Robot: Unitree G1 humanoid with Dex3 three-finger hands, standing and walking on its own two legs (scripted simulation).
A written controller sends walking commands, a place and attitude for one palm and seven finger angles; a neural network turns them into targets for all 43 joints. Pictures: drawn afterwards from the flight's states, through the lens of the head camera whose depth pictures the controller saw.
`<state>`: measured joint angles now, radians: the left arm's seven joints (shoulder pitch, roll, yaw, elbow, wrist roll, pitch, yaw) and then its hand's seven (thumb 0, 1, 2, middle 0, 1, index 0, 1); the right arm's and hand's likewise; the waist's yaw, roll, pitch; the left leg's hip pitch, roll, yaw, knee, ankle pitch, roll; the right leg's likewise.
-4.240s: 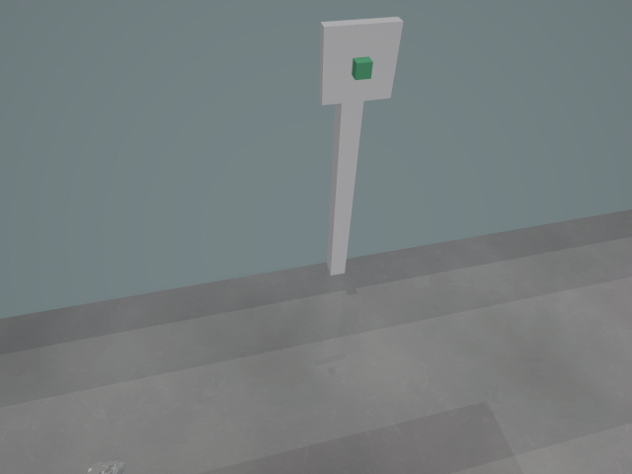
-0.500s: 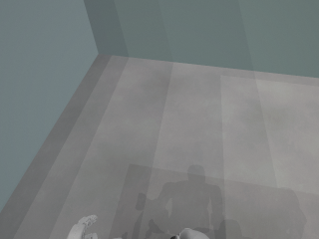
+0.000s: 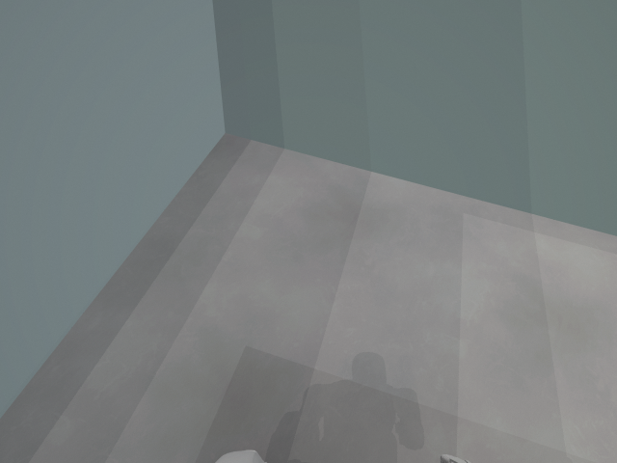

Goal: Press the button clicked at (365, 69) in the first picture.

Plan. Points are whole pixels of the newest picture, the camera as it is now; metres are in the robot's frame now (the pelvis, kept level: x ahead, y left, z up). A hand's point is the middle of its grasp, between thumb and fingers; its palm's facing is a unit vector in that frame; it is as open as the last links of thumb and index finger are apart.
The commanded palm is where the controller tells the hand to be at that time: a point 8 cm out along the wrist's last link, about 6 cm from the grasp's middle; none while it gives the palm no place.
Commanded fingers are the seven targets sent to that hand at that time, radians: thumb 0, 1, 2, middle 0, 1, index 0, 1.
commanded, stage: turn to face it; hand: left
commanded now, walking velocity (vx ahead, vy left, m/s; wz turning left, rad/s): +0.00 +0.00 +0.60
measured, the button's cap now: out of the picture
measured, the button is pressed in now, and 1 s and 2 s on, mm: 0 0 0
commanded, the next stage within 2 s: none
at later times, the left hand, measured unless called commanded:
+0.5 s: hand out of the picture +0.12 +0.19 -0.13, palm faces +0.29 -0.92 -0.25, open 7.4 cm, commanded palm none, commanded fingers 0.00 0.90 0.90 -0.20 -0.30 -0.20 -0.30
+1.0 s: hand out of the picture -0.12 +0.17 -0.18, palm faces +0.61 -0.74 -0.27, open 7.4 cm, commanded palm none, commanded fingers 0.00 0.90 0.90 -0.20 -0.30 -0.20 -0.30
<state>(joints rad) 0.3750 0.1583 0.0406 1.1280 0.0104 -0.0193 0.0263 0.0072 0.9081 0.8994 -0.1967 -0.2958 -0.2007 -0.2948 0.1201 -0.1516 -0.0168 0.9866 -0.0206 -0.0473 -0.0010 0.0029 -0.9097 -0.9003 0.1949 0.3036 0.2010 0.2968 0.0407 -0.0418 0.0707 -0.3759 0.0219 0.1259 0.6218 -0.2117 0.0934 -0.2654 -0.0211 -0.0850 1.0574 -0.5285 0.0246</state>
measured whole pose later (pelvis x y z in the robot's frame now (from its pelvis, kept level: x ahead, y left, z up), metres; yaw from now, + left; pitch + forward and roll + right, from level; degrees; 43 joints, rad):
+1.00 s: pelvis +0.00 -0.02 +0.00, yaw +36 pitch +0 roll +0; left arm 0.28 0.28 0.08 0.94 0.01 0.07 0.02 0.01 0.90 0.90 -0.20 -0.30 -0.20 -0.30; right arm 0.08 -0.26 -0.06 0.88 -0.02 0.02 0.02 0.01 -0.91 -0.90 0.19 0.30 0.20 0.30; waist 0.03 -0.07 0.11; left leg -0.31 0.01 0.07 0.64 -0.33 0.03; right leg -0.39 -0.15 -0.11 1.01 -0.55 0.08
